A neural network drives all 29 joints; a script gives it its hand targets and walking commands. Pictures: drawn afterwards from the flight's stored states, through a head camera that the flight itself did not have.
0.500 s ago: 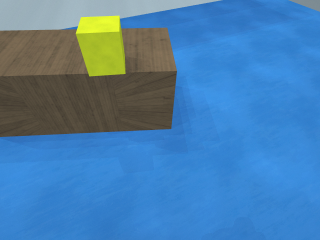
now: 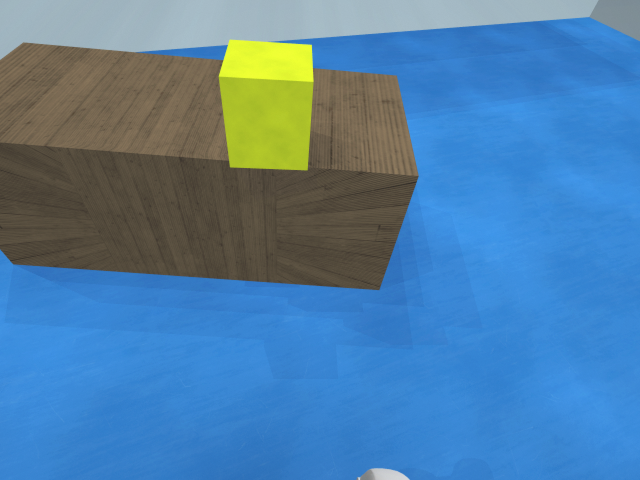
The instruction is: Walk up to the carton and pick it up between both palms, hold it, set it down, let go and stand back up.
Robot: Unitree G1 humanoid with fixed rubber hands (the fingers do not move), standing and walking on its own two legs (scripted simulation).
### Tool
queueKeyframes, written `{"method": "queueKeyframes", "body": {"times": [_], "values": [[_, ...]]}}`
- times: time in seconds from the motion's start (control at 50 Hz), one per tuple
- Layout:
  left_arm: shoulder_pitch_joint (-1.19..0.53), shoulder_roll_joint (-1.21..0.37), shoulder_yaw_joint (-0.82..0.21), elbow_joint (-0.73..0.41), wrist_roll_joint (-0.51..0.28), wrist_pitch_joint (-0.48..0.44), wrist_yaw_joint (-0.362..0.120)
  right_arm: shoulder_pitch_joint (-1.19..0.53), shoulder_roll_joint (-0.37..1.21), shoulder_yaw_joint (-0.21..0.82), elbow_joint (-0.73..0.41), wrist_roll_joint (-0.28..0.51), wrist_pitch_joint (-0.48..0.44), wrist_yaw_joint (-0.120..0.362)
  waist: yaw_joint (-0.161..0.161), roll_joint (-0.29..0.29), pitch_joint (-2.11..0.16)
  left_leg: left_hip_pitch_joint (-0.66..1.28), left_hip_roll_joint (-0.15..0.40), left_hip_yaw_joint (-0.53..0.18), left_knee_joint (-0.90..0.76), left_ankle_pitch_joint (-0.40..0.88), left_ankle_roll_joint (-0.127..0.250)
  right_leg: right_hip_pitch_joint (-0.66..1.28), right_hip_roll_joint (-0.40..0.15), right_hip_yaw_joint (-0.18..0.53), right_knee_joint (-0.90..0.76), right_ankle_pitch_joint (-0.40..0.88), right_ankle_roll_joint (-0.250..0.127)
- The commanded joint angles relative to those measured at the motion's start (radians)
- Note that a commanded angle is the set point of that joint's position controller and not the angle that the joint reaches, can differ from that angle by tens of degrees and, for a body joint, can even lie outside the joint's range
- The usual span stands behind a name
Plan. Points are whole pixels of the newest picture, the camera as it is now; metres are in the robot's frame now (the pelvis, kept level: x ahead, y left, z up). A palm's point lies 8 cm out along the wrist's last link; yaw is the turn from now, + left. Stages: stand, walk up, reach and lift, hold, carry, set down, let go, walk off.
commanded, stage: walk up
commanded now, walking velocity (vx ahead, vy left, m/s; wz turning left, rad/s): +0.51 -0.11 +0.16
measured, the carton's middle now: (270, 107) +1.00 +0.09 -0.06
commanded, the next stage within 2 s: none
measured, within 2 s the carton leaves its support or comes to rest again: neither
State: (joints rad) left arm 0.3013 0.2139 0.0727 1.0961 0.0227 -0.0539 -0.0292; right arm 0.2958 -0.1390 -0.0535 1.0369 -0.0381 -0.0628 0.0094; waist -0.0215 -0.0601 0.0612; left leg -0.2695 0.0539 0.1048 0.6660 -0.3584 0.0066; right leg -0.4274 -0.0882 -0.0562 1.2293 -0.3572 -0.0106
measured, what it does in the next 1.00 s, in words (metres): walks ahead: right foot, then left foot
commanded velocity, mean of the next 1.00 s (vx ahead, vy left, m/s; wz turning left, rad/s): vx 0.39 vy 0.03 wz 0.06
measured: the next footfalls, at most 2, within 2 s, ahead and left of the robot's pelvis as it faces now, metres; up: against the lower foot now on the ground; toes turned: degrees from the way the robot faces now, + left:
right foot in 0.28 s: +0.34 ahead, -0.17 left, +0.00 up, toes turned -7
left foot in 0.78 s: +0.53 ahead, +0.12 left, +0.00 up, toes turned +12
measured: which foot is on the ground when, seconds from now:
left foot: down 0.00-0.30, up 0.32-0.76, down 0.78-1.00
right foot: up 0.00-0.26, down 0.28-0.80, up 0.82-1.00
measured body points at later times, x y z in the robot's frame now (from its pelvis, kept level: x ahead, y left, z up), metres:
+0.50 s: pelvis +0.27 -0.07 +0.01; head +0.30 -0.09 +0.46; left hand +0.29 +0.17 -0.13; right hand +0.31 -0.32 -0.15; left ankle +0.19 +0.06 -0.62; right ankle +0.30 -0.17 -0.72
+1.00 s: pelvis +0.44 +0.02 +0.01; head +0.47 +0.04 +0.46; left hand +0.48 +0.26 -0.15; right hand +0.49 -0.21 -0.13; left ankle +0.49 +0.11 -0.72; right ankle +0.40 -0.11 -0.65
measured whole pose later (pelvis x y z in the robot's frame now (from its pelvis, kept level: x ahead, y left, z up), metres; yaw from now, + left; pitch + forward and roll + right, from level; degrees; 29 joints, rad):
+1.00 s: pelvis +0.44 +0.02 +0.01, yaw +1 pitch -2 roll +0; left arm 0.22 0.20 0.07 1.03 0.03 -0.01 0.00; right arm 0.21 -0.13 -0.04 1.02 -0.01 -0.07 -0.01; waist -0.02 -0.06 0.11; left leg -0.28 0.05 0.19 0.51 -0.20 0.05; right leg -0.42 -0.09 -0.08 1.11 -0.42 0.03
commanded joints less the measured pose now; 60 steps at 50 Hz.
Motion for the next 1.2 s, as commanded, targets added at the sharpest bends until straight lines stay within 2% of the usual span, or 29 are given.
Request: {"method": "queueKeyframes", "body": {"times": [0.0,0.18,0.22,0.24,0.26,0.28,0.3,0.32,0.34,0.36,0.38,0.42,0.5,0.68,0.7,0.74,0.76,0.78,0.8,0.82,0.84,0.88,0.9,0.94,1.02,1.1,1.12,1.14,1.18], "values": [[-0.01,-0.003,-0.007,-0.103,-0.004,0.003,-0.008,0.078,-0.154,-0.024,-0.045,0.003,-0.037,-0.007,0.021,0.179,0.072,0.017,0.298,-0.405,-0.497,0.01,0.133,-0.188,-0.086,0.064,-0.087,0.102,0.031],[-0.296,0.018,-0.019,-0.22,-0.011,0.007,-0.031,0.154,-0.187,-0.042,-0.034,0.011,-0.042,-0.014,-0.018,0.19,0.113,0.051,0.252,-0.199,-0.495,0.254,0.112,0.005,-0.031,-0.052,-0.614,0.247,0.03],[-0.215,0.048,-0.005,-0.198,-0.006,-0.002,-0.028,0.153,-0.202,-0.051,-0.033,0.014,-0.037,-0.013,0.015,0.181,0.064,0.082,0.237,-0.183,-0.371,0.442,0.098,0.136,0.006,-0.072,-0.663,0.205,0.013],[-0.072,0.08,0.011,-0.18,-0.003,-0.02,-0.012,0.165,-0.155,-0.041,0.001,0.032,-0.024,-0.015,0.113,0.197,-0.016,0.034,0.111,-0.092,-0.175,0.395,0.076,0.353,0.001,-0.057,-0.693,0.238,0.01],[0.118,0.146,0.038,-0.125,0.013,-0.032,0.001,0.223,-0.125,-0.033,0.013,0.023,-0.016,-0.017,0.156,0.043,-0.148,-0.05,0.052,-0.038,0.086,0.237,0.053,0.574,-0.049,0.01,-0.694,0.155,0.013],[0.27,0.242,0.06,-0.096,0.029,-0.038,0.017,0.249,-0.061,-0.01,-0.021,0.028,-0.009,-0.015,0.191,-0.247,-0.268,-0.244,-0.04,-0.028,0.41,-0.191,0.008,0.729,-0.336,0.407,-0.848,-0.046,-0.037],[0.269,0.32,0.081,-0.074,-0.007,-0.027,0.021,0.282,-0.074,-0.019,-0.042,0.045,-0.003,-0.015,0.162,-0.378,-0.337,-0.322,-0.065,-0.111,0.566,-0.222,0.027,0.741,-0.429,0.735,-1.039,-0.257,-0.11],[0.187,0.276,0.066,-0.092,-0.025,-0.019,0.019,0.216,-0.144,-0.036,-0.06,0.034,-0.008,-0.01,0.134,-0.318,-0.269,-0.333,-0.014,-0.131,0.639,-0.15,0.033,0.634,-0.403,0.788,-1.101,-0.287,-0.136],[0.11,0.21,0.048,-0.116,-0.017,-0.023,0.017,0.15,-0.147,-0.043,-0.055,0.034,-0.015,-0.006,0.113,-0.228,-0.178,-0.362,0.019,-0.128,0.675,-0.088,0.038,0.546,-0.369,0.682,-1.089,-0.217,-0.124],[0.078,0.207,0.047,-0.131,-0.004,-0.021,0.031,0.157,-0.136,-0.047,-0.023,0.014,-0.009,0.001,0.071,-0.021,-0.116,-0.375,0.051,-0.15,0.694,-0.014,0.031,0.497,-0.417,0.614,-1.021,0.009,-0.1],[0.04,0.153,0.034,-0.131,0.002,-0.027,0.034,0.166,-0.096,-0.036,-0.004,0.011,-0.004,0.004,0.039,0.039,-0.097,-0.335,0.086,-0.152,0.647,0.057,0.029,0.429,-0.381,0.464,-0.976,0.199,-0.095],[0.072,0.073,0.01,-0.095,0.003,-0.036,0.031,0.121,-0.054,-0.031,-0.006,0.001,0.011,0.009,0.032,0.007,-0.076,-0.249,0.09,-0.159,0.589,0.089,0.016,0.307,-0.316,0.308,-0.95,0.449,-0.095],[0.103,0.06,-0.003,-0.076,0.01,-0.048,0.037,0.045,-0.075,-0.023,-0.028,0.002,0.047,0.017,0.015,-0.075,-0.056,-0.291,0.076,-0.124,0.485,0.095,-0.019,0.313,-0.296,0.192,-0.935,0.701,-0.134],[0.131,0.152,0.009,-0.081,0.012,-0.023,0.05,-0.18,-0.101,0.003,-0.104,0.012,0.056,0.042,0.053,-0.129,0.041,-0.121,0.052,0.007,-0.042,0.165,-0.013,0.231,-0.279,0.083,-0.967,0.63,-0.108],[0.145,0.087,-0.006,-0.035,-0.003,-0.018,0.043,-0.156,-0.082,0.013,-0.113,0.025,0.03,0.039,0.004,-0.198,-0.011,0.003,0.029,0.011,-0.117,0.212,-0.007,0.22,-0.153,0.015,-0.908,0.414,-0.083],[0.174,0.036,-0.023,-0.03,-0.006,-0.011,0.036,0.031,-0.161,-0.015,-0.024,0.017,-0.005,0.02,-0.043,-0.023,-0.1,0.305,0.023,0.055,-0.181,0.343,0.0,0.145,-0.068,-0.075,-0.678,0.256,-0.033],[0.215,-0.008,-0.037,-0.041,-0.006,-0.013,0.033,0.125,-0.241,-0.038,0.002,0.006,-0.014,0.008,-0.063,0.17,-0.17,0.462,0.181,-0.115,-0.181,0.406,0.035,0.022,-0.032,-0.103,-0.493,0.022,0.002],[0.218,-0.027,-0.042,-0.069,-0.016,-0.001,0.034,0.194,-0.295,-0.043,0.011,0.007,-0.017,-0.003,-0.077,0.355,-0.181,0.455,0.412,-0.396,-0.332,0.453,0.114,-0.073,0.033,-0.092,-0.256,-0.295,0.025],[0.203,0.025,-0.013,-0.08,-0.016,0.017,0.04,0.197,-0.334,-0.064,0.024,0.037,-0.004,-0.01,-0.082,0.437,-0.2,0.373,0.464,-0.549,-0.425,0.303,0.198,-0.082,0.031,-0.027,-0.125,-0.305,0.023],[0.122,0.07,0.0,-0.097,-0.009,0.024,0.035,0.138,-0.285,-0.052,0.009,0.044,0.002,-0.014,-0.08,0.394,-0.109,0.275,0.419,-0.537,-0.475,0.202,0.196,-0.102,0.002,0.009,-0.077,-0.247,0.019],[0.076,0.048,-0.003,-0.104,-0.011,0.023,0.027,0.064,-0.217,-0.031,-0.007,0.041,0.002,-0.018,-0.058,0.322,-0.039,0.205,0.367,-0.434,-0.477,0.204,0.177,-0.117,-0.025,0.026,-0.06,-0.178,0.015],[0.091,-0.019,-0.014,-0.086,-0.01,0.018,0.014,-0.048,-0.155,-0.005,-0.042,0.032,-0.002,-0.027,-0.001,0.245,-0.029,0.122,0.317,-0.291,-0.475,0.312,0.153,-0.063,-0.061,0.044,-0.093,-0.077,0.017],[0.142,0.022,0.007,-0.047,0.006,0.038,0.02,0.006,-0.188,-0.019,-0.049,0.02,-0.008,-0.027,-0.011,0.085,-0.057,0.155,0.414,-0.39,-0.438,0.435,0.157,-0.078,-0.049,0.055,-0.05,-0.046,0.036],[0.122,0.013,0.012,-0.048,0.008,0.055,0.031,0.08,-0.178,-0.017,-0.018,0.025,-0.018,-0.023,-0.004,0.112,-0.076,0.155,0.4,-0.417,-0.43,0.555,0.181,-0.059,-0.058,0.054,-0.09,-0.039,0.047],[-0.021,-0.011,0.004,-0.089,0.005,0.071,0.017,0.063,-0.145,-0.017,-0.01,0.017,-0.018,-0.029,0.011,0.205,-0.03,0.094,0.327,-0.3,-0.475,0.364,0.162,-0.054,-0.054,0.025,-0.253,0.028,0.055],[-0.13,0.002,-0.008,-0.11,0.003,0.081,-0.003,0.082,-0.178,-0.031,-0.012,0.005,-0.013,-0.029,-0.004,0.21,-0.016,0.08,0.307,-0.221,-0.498,0.181,0.149,-0.014,-0.038,-0.001,-0.436,0.08,0.048],[-0.185,-0.039,-0.035,-0.155,-0.015,0.071,0.008,0.015,-0.105,0.002,-0.002,0.027,0.001,-0.042,0.04,0.288,0.03,0.041,0.173,-0.071,-0.37,0.682,0.147,0.091,-0.027,0.03,-0.586,0.076,0.043],[-0.17,-0.017,-0.031,-0.141,-0.02,0.058,0.017,0.05,-0.103,-0.003,-0.001,0.019,0.002,-0.037,0.016,0.31,-0.013,0.093,0.139,-0.047,-0.305,0.852,0.135,0.116,0.05,-0.042,-0.631,0.127,0.045],[-0.084,0.01,-0.029,-0.096,-0.021,0.049,0.031,0.084,-0.134,-0.007,0.007,0.013,0.008,-0.028,0.027,0.256,-0.081,0.094,0.126,-0.036,-0.234,0.767,0.121,0.243,0.083,-0.074,-0.754,0.286,0.028]]}}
